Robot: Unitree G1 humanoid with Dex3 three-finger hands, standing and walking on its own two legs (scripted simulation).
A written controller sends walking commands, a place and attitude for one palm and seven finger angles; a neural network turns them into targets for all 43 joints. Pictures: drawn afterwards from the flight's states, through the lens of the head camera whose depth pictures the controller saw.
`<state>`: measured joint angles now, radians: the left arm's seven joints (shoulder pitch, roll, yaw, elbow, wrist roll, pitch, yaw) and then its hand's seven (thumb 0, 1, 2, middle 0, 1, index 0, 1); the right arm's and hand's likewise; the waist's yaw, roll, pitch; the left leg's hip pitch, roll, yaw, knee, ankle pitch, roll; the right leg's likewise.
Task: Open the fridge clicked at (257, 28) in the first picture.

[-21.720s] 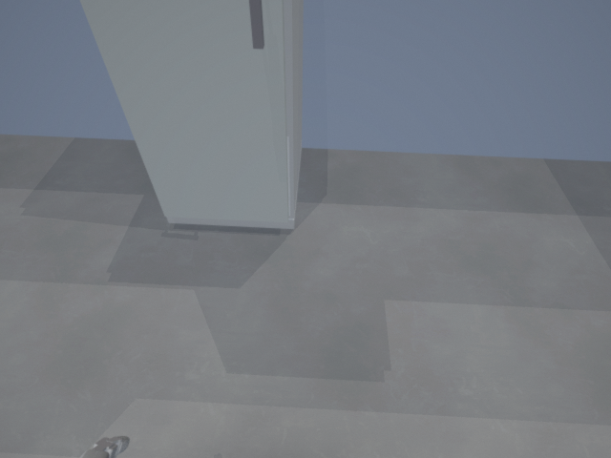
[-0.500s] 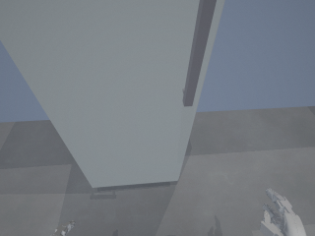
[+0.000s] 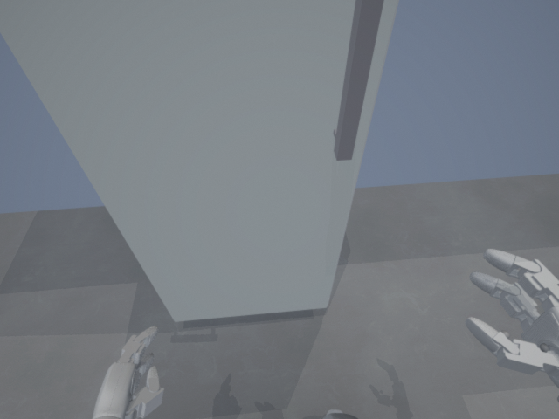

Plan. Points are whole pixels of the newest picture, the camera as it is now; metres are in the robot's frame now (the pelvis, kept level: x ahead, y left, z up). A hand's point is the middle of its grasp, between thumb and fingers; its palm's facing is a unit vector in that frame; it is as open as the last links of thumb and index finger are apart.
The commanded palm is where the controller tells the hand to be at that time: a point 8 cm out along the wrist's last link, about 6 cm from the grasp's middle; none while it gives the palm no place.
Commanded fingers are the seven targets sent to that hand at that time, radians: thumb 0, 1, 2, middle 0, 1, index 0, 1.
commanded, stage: raise the hand to about handle height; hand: right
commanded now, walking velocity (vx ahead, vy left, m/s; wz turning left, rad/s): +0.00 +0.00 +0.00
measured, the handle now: (355, 49) +0.54 -0.09 +0.27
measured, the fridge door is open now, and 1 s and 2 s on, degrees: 0 0 0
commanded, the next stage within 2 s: move the hooked fingers beside the handle in 1.46 s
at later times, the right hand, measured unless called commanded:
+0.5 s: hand out of the picture +0.26 -0.29 +0.18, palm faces -0.01 +0.99 -0.12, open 12.8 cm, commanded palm +0.23 -0.33 +0.20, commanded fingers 0.00 0.45 -0.32 0.30 1.17 0.30 1.17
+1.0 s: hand out of the picture +0.29 -0.30 +0.28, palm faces +0.00 +0.99 -0.17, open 13.9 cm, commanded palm +0.25 -0.33 +0.29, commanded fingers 0.00 0.50 -0.30 0.30 1.20 0.30 1.20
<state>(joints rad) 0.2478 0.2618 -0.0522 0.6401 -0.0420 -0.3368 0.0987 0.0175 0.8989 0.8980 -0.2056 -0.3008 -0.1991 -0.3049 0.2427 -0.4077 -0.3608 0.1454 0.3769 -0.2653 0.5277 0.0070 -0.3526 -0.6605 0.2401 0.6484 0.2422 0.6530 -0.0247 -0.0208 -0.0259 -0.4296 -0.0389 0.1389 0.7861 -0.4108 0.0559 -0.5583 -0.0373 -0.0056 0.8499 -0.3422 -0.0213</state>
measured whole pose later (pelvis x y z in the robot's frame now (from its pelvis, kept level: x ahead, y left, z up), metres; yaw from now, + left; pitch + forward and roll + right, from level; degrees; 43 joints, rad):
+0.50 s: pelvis +0.02 -0.03 +0.03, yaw +0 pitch -2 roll +2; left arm 0.21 0.25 -0.08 0.63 -0.06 -0.33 0.09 0.02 0.90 0.90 -0.20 -0.30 -0.20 -0.30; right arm 0.10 -0.45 -0.44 -0.02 0.38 0.02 0.50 -0.01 0.23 -0.41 0.28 1.02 0.28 1.03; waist -0.06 -0.04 -0.01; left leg -0.17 -0.01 0.10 0.51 -0.30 0.01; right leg -0.29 0.01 -0.04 0.57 -0.25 -0.06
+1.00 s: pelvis +0.02 -0.01 +0.04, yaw +0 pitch -4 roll +1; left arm 0.19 0.28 -0.12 0.63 -0.09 -0.22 0.08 0.02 0.90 0.90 -0.21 -0.30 -0.20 -0.30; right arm -0.26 -0.60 -0.50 0.09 0.34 0.31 0.55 -0.02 0.50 -0.30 0.30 1.19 0.30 1.20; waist -0.07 -0.06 -0.01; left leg -0.09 -0.01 0.11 0.42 -0.26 0.03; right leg -0.20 0.02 -0.03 0.45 -0.18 -0.04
